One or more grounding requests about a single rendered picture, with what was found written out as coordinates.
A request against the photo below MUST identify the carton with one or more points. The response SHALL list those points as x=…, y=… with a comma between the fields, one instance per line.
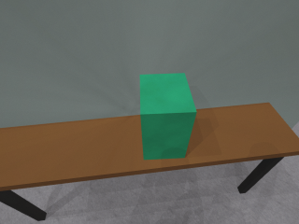
x=167, y=115

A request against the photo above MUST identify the table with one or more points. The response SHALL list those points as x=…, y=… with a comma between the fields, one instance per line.
x=82, y=150

